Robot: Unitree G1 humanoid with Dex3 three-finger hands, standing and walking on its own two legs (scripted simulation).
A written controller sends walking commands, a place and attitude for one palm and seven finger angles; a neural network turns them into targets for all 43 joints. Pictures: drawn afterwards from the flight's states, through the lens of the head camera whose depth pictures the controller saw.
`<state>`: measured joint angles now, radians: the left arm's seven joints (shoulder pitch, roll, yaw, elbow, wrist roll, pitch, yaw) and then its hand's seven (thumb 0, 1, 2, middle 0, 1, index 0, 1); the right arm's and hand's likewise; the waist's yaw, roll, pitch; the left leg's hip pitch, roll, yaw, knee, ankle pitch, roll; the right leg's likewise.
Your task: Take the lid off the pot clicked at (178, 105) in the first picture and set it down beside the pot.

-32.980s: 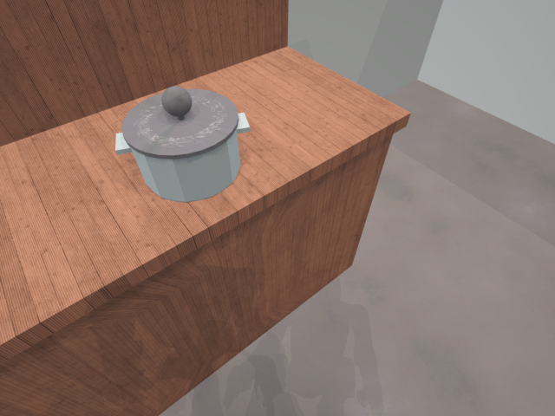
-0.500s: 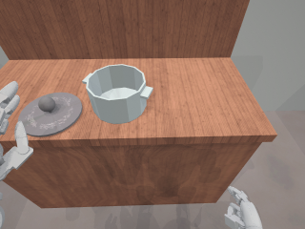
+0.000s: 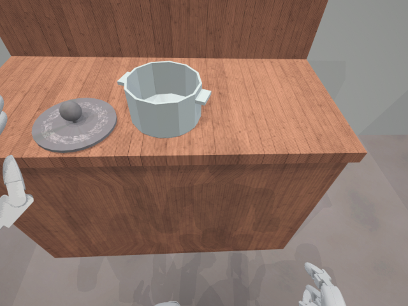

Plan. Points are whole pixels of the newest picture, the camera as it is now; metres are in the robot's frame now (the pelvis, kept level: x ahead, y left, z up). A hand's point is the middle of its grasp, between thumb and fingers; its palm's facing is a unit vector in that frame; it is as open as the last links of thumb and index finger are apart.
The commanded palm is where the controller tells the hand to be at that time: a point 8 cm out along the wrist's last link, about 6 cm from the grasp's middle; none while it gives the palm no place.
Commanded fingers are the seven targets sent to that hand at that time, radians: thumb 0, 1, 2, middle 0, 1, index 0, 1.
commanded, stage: step back with the hand held close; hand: left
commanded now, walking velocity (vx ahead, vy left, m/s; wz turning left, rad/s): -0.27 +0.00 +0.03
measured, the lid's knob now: (70, 111) +0.53 +0.38 +0.06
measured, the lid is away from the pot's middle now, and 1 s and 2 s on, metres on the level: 0.24 0.24 0.24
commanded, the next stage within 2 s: stop stepping back and stand still in 0.60 s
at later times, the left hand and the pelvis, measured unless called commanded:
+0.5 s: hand out of the picture +0.12 +0.24 +0.23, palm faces +0.37 -0.82 -0.43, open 7.4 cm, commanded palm +0.06 +0.29 +0.23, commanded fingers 0.00 0.90 0.90 -0.20 -0.30 -0.20 -0.30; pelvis -0.08 +0.01 +0.01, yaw -2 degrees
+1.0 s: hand out of the picture -0.01 +0.24 +0.23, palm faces +0.31 -0.83 -0.47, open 7.4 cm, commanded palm -0.06 +0.29 +0.23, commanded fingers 0.00 0.90 0.90 -0.20 -0.30 -0.20 -0.30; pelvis -0.20 +0.02 +0.01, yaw -3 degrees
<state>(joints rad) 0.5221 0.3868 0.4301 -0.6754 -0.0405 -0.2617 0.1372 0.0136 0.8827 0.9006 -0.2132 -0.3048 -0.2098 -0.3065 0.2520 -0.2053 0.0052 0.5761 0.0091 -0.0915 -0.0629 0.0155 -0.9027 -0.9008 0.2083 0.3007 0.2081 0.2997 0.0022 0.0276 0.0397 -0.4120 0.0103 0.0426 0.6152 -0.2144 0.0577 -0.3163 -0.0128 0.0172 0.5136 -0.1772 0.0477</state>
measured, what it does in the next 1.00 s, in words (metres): walks backwards: right foot, then left foot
